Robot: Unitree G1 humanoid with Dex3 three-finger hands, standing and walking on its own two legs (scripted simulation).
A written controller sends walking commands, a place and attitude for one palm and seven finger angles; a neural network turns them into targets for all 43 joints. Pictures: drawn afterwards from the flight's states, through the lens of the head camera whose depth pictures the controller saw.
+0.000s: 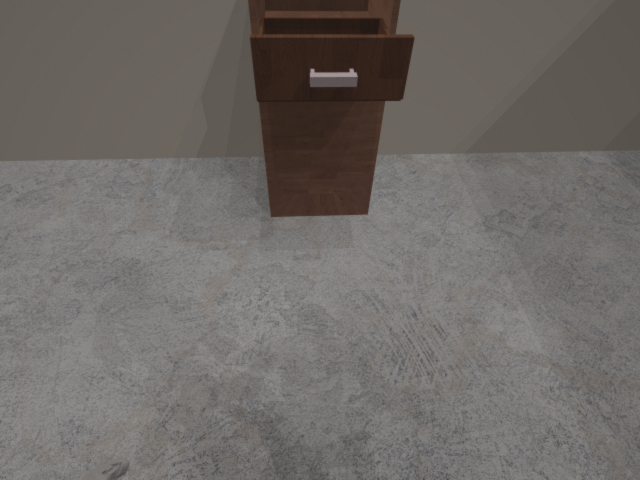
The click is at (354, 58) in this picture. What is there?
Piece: drawer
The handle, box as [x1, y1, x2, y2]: [310, 69, 357, 86]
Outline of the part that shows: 310,69 310,86 356,86 357,76 356,72 354,72 353,69 349,69 348,72 315,73 313,69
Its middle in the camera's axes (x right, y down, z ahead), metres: +0.03 -0.41 +0.97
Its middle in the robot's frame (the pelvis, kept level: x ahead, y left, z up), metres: +1.00 +0.03 +0.04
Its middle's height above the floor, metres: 0.81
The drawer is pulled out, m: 0.29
